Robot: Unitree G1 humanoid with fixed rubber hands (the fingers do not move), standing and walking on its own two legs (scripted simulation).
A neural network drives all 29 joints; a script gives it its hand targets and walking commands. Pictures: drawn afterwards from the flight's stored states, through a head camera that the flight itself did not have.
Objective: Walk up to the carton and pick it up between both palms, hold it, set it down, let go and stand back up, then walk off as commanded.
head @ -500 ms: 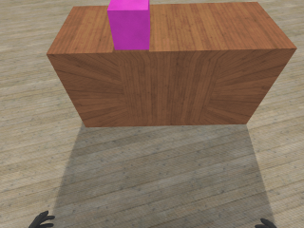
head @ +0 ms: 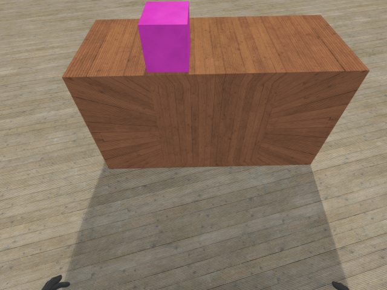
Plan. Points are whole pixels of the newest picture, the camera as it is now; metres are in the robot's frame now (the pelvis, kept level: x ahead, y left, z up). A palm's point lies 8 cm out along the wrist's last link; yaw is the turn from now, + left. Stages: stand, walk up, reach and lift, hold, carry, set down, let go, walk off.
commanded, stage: stand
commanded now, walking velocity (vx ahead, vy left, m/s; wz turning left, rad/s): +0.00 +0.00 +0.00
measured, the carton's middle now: (167, 36) +1.07 +0.11 +0.00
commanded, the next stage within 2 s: none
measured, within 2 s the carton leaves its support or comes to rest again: neither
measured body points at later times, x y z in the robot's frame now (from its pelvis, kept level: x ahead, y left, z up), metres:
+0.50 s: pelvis -0.02 +0.00 +0.00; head +0.00 -0.01 +0.45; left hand +0.10 +0.32 -0.10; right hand +0.08 -0.32 -0.12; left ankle +0.00 +0.13 -0.74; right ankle +0.01 -0.10 -0.74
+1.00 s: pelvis -0.02 +0.00 +0.00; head +0.00 +0.00 +0.45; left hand +0.10 +0.32 -0.10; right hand +0.08 -0.32 -0.12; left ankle +0.00 +0.13 -0.74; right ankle +0.01 -0.10 -0.74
